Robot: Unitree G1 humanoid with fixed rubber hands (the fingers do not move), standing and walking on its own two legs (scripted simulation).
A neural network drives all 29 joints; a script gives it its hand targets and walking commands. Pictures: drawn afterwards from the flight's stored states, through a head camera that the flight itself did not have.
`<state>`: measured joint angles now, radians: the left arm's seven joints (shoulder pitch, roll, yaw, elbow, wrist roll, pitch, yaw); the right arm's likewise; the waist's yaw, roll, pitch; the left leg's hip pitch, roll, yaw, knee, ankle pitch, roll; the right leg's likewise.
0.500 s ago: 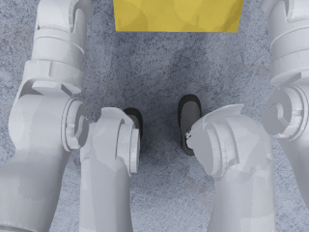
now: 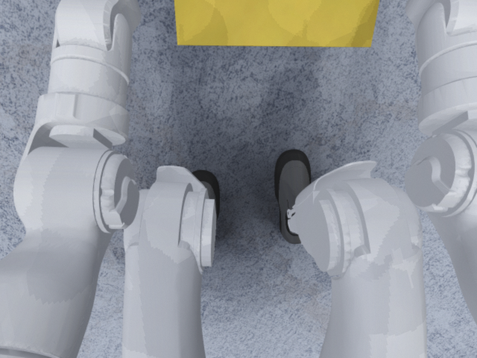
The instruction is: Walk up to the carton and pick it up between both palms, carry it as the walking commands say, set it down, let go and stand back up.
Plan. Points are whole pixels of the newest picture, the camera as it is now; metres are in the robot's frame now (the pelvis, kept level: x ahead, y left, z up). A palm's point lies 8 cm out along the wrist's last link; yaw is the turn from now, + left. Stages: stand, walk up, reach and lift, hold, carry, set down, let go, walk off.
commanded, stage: set down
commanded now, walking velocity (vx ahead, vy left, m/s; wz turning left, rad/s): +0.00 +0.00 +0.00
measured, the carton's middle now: out of the picture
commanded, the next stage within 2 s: none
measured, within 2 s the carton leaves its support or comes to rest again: neither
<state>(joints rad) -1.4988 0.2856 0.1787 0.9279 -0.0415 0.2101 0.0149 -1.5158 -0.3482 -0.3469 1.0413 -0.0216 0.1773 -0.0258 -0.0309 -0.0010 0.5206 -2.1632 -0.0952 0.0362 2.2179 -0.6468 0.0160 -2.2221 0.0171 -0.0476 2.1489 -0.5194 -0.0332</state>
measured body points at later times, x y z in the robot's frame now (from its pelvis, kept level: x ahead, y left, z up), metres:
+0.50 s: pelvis +0.00 +0.00 +0.00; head +0.39 +0.00 +0.21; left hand +0.57 +0.12 -0.21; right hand +0.56 -0.21 -0.21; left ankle +0.10 +0.10 -0.34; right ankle +0.13 -0.10 -0.34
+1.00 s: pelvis +0.00 +0.00 -0.01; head +0.39 +0.00 +0.21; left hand +0.57 +0.13 -0.21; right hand +0.54 -0.21 -0.23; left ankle +0.10 +0.10 -0.34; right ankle +0.13 -0.10 -0.34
